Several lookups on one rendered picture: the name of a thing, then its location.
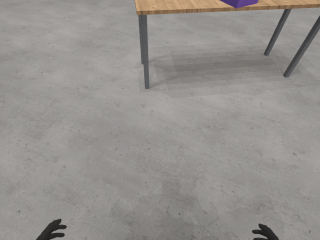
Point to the robot right hand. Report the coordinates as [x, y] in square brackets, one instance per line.
[265, 231]

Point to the robot left hand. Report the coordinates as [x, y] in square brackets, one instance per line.
[53, 226]

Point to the table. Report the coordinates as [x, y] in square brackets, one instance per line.
[154, 7]

